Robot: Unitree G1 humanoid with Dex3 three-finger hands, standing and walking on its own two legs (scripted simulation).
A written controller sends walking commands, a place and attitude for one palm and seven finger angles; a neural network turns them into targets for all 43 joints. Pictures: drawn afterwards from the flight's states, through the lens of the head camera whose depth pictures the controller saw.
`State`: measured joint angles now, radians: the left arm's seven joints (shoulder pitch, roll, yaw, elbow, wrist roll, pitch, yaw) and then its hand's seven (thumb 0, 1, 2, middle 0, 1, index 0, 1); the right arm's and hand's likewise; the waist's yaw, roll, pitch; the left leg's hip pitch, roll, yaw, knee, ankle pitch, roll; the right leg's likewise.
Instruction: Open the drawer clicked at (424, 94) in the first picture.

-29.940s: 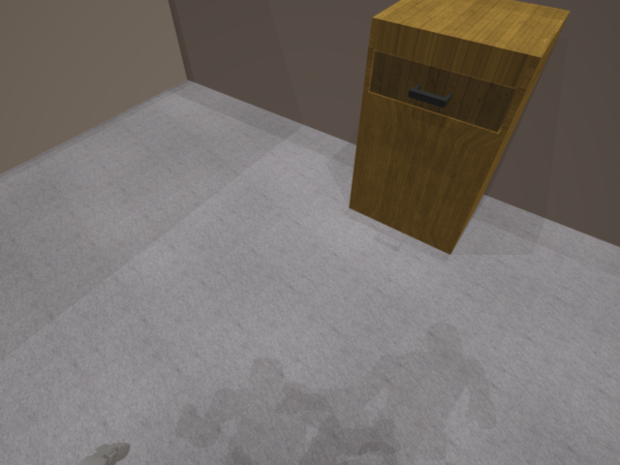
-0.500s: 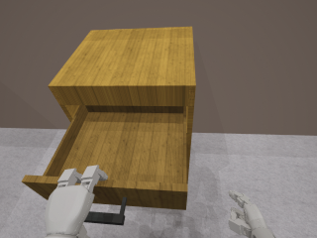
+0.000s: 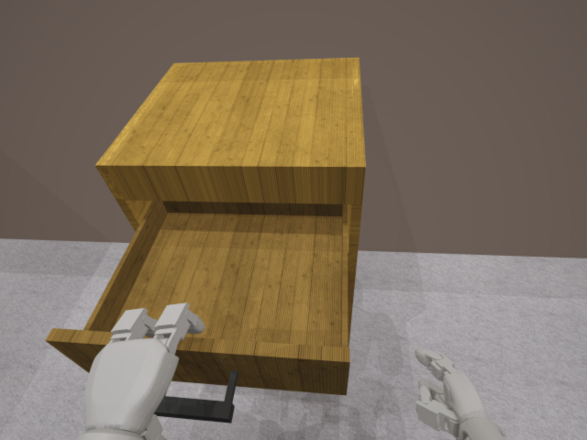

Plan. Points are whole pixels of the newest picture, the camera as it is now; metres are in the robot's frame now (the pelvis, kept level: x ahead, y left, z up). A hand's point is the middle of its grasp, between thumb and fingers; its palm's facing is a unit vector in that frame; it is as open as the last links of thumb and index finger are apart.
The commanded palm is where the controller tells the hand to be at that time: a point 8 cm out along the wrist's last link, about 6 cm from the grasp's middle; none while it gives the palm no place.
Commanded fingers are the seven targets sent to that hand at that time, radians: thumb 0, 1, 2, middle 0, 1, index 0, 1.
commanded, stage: draw the hand back to the body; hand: left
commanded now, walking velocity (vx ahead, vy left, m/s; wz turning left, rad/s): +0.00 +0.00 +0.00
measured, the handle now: (195, 392) +0.20 +0.19 -0.08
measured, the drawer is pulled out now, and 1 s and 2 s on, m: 0.30 0.30 0.30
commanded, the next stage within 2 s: step back with the hand held close in 1.58 s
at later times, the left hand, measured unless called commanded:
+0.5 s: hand (111, 369) +0.16 +0.23 +0.10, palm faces +0.09 -0.14 -0.99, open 13.8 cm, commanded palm +0.13 +0.23 +0.16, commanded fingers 0.00 -0.50 0.30 -0.30 -1.20 -0.30 -1.20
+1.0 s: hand (88, 316) +0.19 +0.23 +0.17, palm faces +0.37 -0.84 -0.39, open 11.9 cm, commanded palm +0.13 +0.27 +0.19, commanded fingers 0.00 0.27 0.63 -0.25 -0.70 -0.25 -0.70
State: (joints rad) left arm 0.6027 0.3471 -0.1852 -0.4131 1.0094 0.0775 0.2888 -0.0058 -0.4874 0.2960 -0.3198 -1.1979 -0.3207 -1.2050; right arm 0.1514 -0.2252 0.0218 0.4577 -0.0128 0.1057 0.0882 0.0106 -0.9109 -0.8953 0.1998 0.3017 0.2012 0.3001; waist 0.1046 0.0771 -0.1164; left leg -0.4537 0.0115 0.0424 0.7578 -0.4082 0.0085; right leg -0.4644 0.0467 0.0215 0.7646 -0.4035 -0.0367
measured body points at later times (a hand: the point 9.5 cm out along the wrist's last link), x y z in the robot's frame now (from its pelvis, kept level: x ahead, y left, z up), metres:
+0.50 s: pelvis +0.00 +0.01 +0.01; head +0.01 -0.03 +0.46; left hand +0.15 +0.23 +0.15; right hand +0.23 -0.18 -0.07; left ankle -0.01 +0.11 -0.71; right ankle -0.01 -0.10 -0.71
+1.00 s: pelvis +0.02 +0.01 +0.03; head +0.02 -0.01 +0.48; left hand +0.16 +0.27 +0.19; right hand +0.23 -0.18 -0.06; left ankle -0.01 +0.11 -0.71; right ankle -0.01 -0.10 -0.71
